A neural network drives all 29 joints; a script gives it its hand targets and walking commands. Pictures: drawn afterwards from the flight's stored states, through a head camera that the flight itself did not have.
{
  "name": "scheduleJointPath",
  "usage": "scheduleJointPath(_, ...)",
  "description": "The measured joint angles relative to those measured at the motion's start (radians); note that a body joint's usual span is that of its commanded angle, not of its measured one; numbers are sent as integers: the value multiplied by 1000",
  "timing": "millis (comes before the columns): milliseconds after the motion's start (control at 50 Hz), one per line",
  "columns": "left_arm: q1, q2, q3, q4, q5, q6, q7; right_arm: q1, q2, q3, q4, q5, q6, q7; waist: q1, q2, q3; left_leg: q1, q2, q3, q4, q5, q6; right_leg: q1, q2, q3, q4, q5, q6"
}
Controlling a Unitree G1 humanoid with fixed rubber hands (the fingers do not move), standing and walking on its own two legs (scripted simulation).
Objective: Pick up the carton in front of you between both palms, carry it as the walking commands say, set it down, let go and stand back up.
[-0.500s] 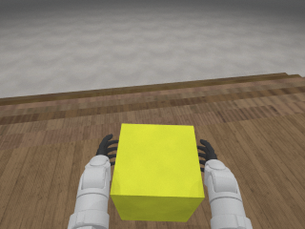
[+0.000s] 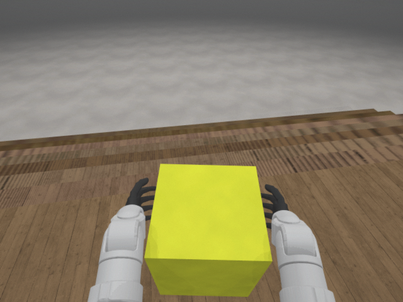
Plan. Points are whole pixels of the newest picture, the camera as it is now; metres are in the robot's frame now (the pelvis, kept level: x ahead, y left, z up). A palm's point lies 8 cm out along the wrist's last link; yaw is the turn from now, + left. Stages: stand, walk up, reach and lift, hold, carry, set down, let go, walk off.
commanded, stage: hold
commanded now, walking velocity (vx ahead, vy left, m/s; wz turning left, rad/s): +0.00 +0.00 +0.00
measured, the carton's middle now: (206, 233) +0.29 +0.00 -0.03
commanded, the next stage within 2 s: carry in 0.20 s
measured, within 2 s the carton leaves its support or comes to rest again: neither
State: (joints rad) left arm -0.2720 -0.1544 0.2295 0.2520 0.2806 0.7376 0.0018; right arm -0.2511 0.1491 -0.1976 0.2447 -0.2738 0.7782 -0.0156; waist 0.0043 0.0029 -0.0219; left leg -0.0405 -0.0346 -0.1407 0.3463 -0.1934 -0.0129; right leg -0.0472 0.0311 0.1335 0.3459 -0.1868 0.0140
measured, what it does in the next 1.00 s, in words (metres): walks ahead: right foot, then left foot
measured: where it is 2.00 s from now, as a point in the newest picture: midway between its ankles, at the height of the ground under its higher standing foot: (198, 210)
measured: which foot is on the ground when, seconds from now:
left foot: down 0.00-0.58, up 0.60-0.86, down 0.88-1.00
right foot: down 0.00-0.38, up 0.40-0.56, down 0.58-0.90, up 0.92-1.00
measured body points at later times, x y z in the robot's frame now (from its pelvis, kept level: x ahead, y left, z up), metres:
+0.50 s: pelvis +0.04 +0.02 -0.01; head +0.01 +0.02 +0.44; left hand +0.34 +0.17 +0.08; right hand +0.34 -0.13 +0.08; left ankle +0.01 +0.13 -0.75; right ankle +0.04 -0.11 -0.72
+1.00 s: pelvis +0.30 +0.06 -0.02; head +0.28 +0.07 +0.43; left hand +0.55 +0.21 +0.06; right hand +0.54 -0.10 +0.06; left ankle +0.33 +0.13 -0.75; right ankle +0.18 -0.06 -0.66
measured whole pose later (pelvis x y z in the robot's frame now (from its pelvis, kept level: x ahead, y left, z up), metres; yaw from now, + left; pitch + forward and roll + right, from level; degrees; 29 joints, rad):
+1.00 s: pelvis +0.30 +0.06 -0.02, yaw -2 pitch +5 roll +0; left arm 0.03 -0.13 0.08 -0.49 -0.04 1.17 0.21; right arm 0.04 0.13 -0.06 -0.45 0.03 1.16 -0.21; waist -0.01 -0.02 -0.15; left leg -0.39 0.04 0.25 0.55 -0.26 0.08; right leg -0.41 -0.10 -0.07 1.13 -0.43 0.00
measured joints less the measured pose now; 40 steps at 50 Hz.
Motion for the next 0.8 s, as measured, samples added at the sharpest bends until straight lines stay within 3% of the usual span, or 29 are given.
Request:
scheduleJointPath(200,-37,-9,32,27,22,6,-8,-37,8,-29,26,-20,5,8,-3,1,7,-35,5,6,38,-7,-4,-31,3,-9,33,-5,0)
scheduleJointPath(260,-30,-8,17,9,13,8,-3,-24,5,-24,3,-6,6,4,-12,-1,-45,-131,23,40,133,-144,-4,-107,-8,-44,98,-83,0)
scheduleJointPath(320,-14,-4,-15,-57,-9,27,9,-6,0,-9,-60,26,20,-6,-18,-13,-80,-208,38,98,208,-204,-4,-164,-28,-70,134,-98,-2)
scheduleJointPath(380,23,6,-42,-168,-44,68,21,12,-2,22,-144,66,51,-19,-14,-37,-106,-222,31,141,192,-117,10,-221,-60,-76,217,-165,-2)
scheduleJointPath(460,79,17,-61,-319,-98,141,42,39,-7,80,-258,98,117,-39,-3,-13,-137,-212,52,161,157,-101,25,-322,-68,-171,372,-273,-4)
scheduleJointPath(560,104,20,-102,-476,-151,237,63,95,-16,103,-457,134,221,-57,-4,15,-151,-173,83,155,115,-131,9,-286,-39,-283,136,-142,-2)
scheduleJointPath(600,111,20,-130,-518,-164,267,72,124,-20,96,-534,151,259,-65,-12,25,-162,-207,95,162,228,-200,11,-262,-35,-308,96,-23,-28)
scheduleJointPath(640,136,22,-162,-537,-176,303,84,172,-23,90,-586,176,302,-80,-16,14,-180,-287,95,193,404,-280,21,-253,-48,-322,130,-61,-46)
scheduleJointPath(700,210,27,-185,-603,-199,364,117,226,-23,115,-633,211,363,-115,-11,-19,-188,-407,89,243,543,-299,24,-191,-71,-315,77,-105,-38)
scheduleJointPath(800,302,24,-190,-737,-251,407,154,290,-19,140,-723,261,393,-132,24,-41,-160,-489,97,293,340,-126,10,-60,-94,-305,-12,-133,-1)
